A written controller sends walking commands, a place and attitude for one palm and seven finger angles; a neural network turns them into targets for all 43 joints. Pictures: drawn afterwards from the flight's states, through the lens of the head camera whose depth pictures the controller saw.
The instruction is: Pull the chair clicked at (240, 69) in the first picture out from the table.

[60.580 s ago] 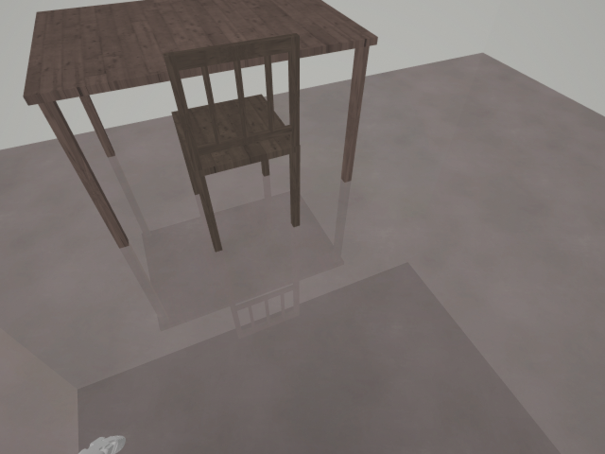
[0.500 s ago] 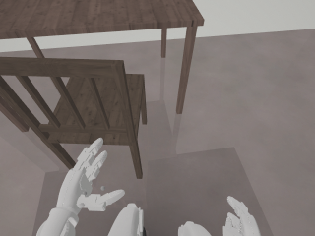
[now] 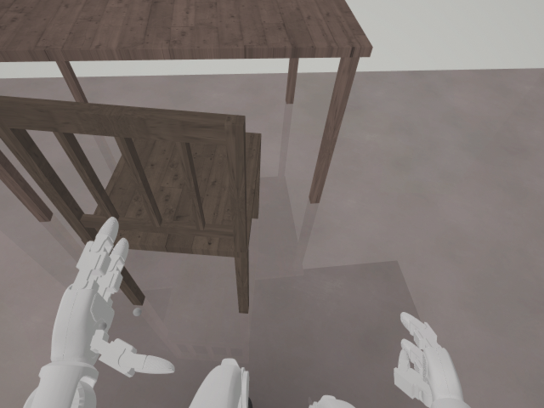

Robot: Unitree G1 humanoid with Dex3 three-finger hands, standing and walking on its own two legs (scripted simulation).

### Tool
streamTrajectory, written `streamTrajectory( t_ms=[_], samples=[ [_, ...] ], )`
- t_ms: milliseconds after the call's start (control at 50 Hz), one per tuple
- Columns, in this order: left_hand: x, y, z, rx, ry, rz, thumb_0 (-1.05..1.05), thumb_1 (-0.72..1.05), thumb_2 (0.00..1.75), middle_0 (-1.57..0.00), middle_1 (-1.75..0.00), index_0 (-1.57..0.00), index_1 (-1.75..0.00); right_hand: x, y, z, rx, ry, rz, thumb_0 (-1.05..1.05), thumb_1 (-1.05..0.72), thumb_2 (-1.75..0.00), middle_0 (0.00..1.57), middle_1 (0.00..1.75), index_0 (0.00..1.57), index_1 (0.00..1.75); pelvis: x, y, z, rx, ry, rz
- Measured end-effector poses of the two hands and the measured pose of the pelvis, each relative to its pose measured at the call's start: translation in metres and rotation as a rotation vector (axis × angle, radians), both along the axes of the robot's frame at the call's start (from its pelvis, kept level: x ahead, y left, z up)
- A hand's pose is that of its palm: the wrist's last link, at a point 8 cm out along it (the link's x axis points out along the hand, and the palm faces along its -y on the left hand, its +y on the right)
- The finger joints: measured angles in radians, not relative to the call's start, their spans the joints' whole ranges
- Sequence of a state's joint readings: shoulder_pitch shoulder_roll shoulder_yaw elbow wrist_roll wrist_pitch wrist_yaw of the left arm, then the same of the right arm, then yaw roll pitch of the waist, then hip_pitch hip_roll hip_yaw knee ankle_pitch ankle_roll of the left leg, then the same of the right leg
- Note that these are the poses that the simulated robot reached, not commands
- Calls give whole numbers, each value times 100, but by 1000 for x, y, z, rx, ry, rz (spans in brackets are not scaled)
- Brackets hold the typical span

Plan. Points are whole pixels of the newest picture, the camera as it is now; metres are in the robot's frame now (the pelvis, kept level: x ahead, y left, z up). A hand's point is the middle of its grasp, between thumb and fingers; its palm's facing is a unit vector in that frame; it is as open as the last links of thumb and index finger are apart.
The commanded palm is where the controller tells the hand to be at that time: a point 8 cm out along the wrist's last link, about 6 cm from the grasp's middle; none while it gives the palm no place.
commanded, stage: raise the hand toward the chair's back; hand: left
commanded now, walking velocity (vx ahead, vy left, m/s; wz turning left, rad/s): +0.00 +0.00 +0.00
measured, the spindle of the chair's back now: (142, 185) +0.49 +0.28 -0.03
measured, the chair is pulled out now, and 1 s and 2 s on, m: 0.24 0.24 0.24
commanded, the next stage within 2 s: aim the fingers beside a spindle in 0.76 s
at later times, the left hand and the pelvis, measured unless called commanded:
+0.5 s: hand (135, 303) +0.24 +0.20 +0.04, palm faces -0.04 -1.00 -0.02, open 16.9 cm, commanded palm +0.22 +0.26 +0.05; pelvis +0.00 +0.00 +0.01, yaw +0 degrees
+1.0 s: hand (142, 297) +0.25 +0.19 +0.05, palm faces +0.02 -1.00 -0.06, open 16.9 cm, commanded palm +0.23 +0.25 +0.05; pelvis +0.01 -0.02 +0.01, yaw +0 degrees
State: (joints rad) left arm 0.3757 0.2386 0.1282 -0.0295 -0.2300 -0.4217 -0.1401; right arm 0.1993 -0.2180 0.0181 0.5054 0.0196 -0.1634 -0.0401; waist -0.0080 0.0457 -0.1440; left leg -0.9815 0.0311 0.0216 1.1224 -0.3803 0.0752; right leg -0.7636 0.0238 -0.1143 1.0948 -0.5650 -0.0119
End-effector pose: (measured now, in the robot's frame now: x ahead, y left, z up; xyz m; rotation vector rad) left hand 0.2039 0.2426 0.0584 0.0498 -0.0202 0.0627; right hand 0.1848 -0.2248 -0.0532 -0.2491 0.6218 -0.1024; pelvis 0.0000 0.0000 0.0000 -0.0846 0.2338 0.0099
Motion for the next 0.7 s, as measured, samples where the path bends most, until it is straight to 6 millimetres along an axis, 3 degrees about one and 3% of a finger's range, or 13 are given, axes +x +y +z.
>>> streamTrajectory(
  t_ms=[160, 340, 500, 700],
  samples=[
    [9, 6, -14, -16, 106, -86, -1, -49, 31, -6, -8, -6, -8, 0, 9, -1, 9, 28, 19, 1, -90, -90, 20, 30, 21, 30, 1, 4, 3, -6, -10, 4],
    [17, 28, 5, 18, 26, -25, -1, -50, 31, -6, -8, -7, -8, -22, -4, -4, -17, 90, -15, 1, -90, -90, 20, 30, 20, 30, 3, 4, 8, -3, -12, 5],
    [20, 13, -12, -28, 125, -100, -1, -50, 30, -6, -8, -6, -8, -35, -17, -2, -26, 104, -60, 1, -90, -90, 20, 30, 20, 30, 4, 2, 10, 1, -11, -3],
    [19, 14, 3, 20, 32, -35, -1, -50, 30, -6, -8, -7, -8, -27, -20, -6, -15, 89, -39, 1, -90, -90, 20, 30, 20, 30, 4, -3, 8, 6, -8, 1]
  ],
)
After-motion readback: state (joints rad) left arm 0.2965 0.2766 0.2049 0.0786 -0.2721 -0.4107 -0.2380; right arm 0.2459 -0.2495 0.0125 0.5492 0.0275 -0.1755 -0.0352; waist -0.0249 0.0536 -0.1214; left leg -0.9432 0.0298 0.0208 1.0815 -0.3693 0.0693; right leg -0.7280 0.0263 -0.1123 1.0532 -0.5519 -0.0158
